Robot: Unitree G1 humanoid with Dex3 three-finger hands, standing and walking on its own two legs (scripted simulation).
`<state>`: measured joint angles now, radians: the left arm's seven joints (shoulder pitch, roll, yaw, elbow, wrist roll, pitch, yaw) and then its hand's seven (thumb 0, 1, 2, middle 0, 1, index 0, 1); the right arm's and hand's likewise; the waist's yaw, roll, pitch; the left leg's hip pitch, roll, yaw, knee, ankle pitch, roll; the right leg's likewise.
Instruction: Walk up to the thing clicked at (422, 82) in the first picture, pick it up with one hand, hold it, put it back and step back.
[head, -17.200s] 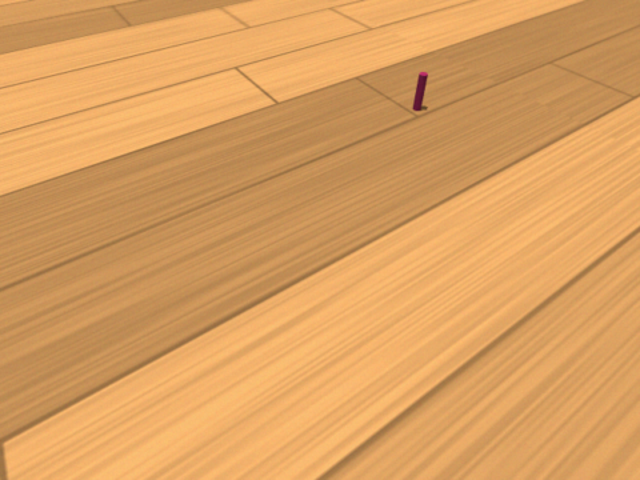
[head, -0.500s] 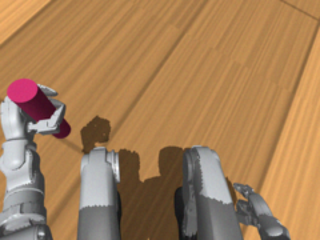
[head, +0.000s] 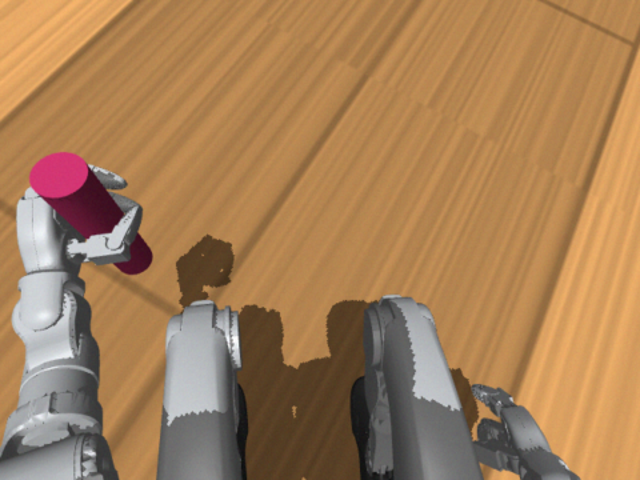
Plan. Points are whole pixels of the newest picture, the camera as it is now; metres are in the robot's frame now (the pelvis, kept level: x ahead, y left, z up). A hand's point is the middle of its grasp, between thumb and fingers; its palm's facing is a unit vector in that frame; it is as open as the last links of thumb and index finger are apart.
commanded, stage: lift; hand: left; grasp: from the side
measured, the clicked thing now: (105, 225) +0.41 +0.26 -0.04
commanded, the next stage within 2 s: none
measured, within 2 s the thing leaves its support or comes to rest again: neither
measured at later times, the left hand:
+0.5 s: hand (71, 190) +0.40 +0.23 +0.08, palm faces +0.13 -0.99 -0.04, open 6.6 cm
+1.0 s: hand out of the picture +0.39 +0.23 +0.26, palm faces +0.20 -0.98 -0.04, open 6.6 cm
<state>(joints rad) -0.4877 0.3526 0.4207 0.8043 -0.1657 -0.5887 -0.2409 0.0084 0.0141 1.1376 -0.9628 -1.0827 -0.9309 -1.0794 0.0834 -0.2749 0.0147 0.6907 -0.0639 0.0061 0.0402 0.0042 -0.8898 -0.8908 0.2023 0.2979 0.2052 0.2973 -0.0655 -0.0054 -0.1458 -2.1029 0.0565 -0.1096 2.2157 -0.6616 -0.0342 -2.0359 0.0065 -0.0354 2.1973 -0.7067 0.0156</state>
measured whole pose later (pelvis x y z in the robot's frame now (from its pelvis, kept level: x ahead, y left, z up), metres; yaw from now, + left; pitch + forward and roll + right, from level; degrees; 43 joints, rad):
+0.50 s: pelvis +0.01 +0.00 +0.08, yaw +1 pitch +33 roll -3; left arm -0.30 0.29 0.33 0.44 -0.22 -0.43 -0.20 0.01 0.01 1.14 -0.96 -1.09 -0.93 -1.08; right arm 0.09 -0.26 -0.01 0.62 0.00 -0.01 -0.01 0.01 -0.89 -0.89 0.20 0.30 0.21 0.30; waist -0.03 0.02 -0.19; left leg -1.89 0.06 -0.08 1.98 -0.66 -0.03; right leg -1.83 0.00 -0.03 1.96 -0.70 0.01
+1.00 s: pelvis +0.05 +0.01 +0.22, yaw +3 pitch +23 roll -3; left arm -0.12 0.25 0.19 0.27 -0.18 -0.29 -0.04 0.01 0.02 1.14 -0.95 -1.10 -0.93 -1.08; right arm 0.17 -0.23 0.00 0.61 0.02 -0.04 -0.04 0.01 -0.88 -0.89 0.20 0.30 0.21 0.30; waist -0.03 0.02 -0.19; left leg -1.29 0.06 -0.05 1.49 -0.60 -0.02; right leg -1.22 -0.02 -0.04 1.45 -0.62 0.02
